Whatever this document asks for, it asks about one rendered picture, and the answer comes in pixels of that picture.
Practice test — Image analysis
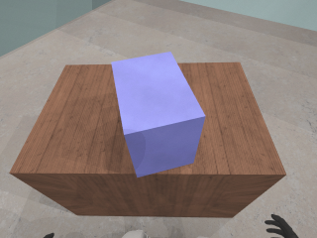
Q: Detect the pedestal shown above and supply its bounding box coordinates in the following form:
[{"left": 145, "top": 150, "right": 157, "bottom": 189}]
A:
[{"left": 9, "top": 61, "right": 286, "bottom": 218}]

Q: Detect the robot right hand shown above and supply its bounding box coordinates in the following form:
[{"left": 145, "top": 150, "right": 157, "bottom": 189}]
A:
[{"left": 264, "top": 214, "right": 298, "bottom": 238}]

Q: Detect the carton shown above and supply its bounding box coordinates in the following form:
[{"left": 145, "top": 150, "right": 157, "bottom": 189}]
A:
[{"left": 111, "top": 52, "right": 206, "bottom": 178}]

